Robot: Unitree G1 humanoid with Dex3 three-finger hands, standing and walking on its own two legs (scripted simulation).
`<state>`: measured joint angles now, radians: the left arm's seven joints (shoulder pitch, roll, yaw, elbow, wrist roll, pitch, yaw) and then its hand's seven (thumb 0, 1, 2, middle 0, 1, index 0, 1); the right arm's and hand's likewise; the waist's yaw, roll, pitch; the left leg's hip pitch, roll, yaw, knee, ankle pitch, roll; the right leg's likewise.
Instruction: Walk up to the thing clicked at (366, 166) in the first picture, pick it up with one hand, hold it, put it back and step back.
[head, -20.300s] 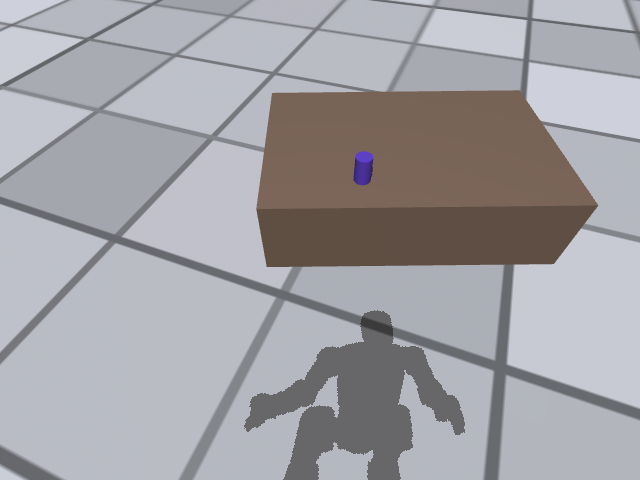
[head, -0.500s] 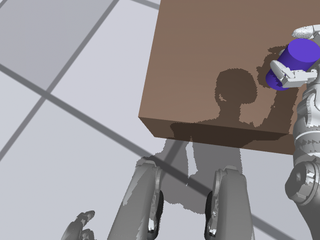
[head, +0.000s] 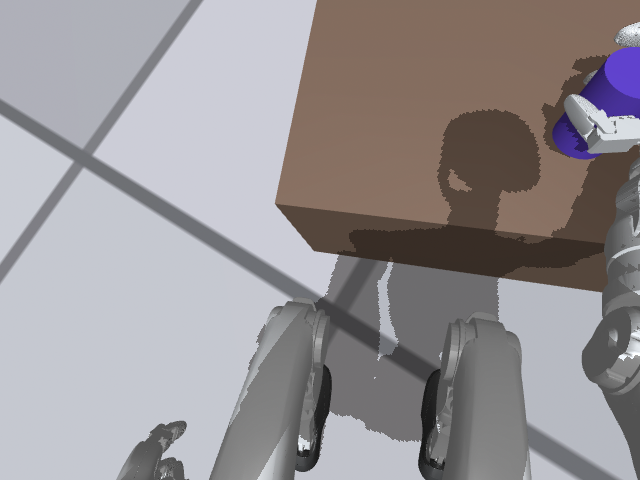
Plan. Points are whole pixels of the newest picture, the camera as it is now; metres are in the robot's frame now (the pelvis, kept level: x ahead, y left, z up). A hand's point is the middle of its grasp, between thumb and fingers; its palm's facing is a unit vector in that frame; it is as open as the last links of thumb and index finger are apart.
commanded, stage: lower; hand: right
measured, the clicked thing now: (606, 108) +0.53 -0.25 -0.02
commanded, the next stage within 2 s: loosen in 0.84 s
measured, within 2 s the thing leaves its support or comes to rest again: rests again in 0.68 s
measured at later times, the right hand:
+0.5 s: hand (601, 106) +0.54 -0.25 -0.03, palm faces +0.26 +0.97 -0.02, open 9.3 cm
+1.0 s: hand (602, 105) +0.55 -0.25 -0.04, palm faces +0.26 +0.97 -0.02, open 9.3 cm
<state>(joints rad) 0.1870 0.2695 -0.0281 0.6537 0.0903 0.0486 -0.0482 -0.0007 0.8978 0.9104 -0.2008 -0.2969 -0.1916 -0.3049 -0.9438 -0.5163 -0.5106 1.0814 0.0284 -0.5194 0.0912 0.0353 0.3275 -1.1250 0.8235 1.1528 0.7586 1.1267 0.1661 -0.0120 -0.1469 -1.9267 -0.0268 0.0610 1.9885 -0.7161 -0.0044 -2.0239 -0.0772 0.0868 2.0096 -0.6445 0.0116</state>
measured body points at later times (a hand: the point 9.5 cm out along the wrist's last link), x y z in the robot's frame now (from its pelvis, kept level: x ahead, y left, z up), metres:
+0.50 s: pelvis -0.01 +0.00 -0.04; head +0.22 -0.04 +0.34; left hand +0.05 +0.28 -0.16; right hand +0.52 -0.30 -0.03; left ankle +0.07 +0.12 -0.42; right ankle +0.08 -0.13 -0.42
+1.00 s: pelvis -0.01 +0.00 -0.06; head +0.22 -0.05 +0.32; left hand +0.05 +0.28 -0.17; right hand +0.53 -0.31 -0.04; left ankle +0.07 +0.12 -0.42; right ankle +0.08 -0.13 -0.42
